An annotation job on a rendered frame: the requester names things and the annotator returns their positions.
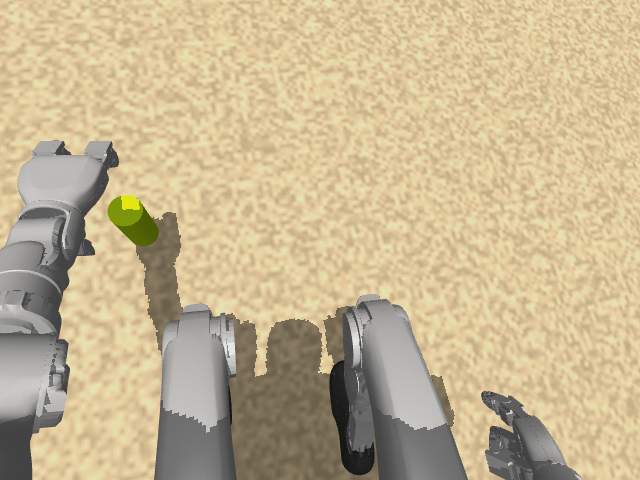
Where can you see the right robot arm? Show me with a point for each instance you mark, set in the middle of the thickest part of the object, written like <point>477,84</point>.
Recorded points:
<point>555,472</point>

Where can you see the left robot arm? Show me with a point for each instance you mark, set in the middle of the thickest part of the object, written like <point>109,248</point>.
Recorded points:
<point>41,247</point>

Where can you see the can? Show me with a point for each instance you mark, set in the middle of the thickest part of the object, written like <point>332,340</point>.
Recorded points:
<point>130,216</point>

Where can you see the right robot foot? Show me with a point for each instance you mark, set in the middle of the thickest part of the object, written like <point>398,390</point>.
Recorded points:
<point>355,462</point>

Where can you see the right robot hand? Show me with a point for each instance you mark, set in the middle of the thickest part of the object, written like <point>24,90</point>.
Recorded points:
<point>516,456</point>

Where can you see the left robot hand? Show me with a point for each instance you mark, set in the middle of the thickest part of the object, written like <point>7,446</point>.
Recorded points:
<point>76,180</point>

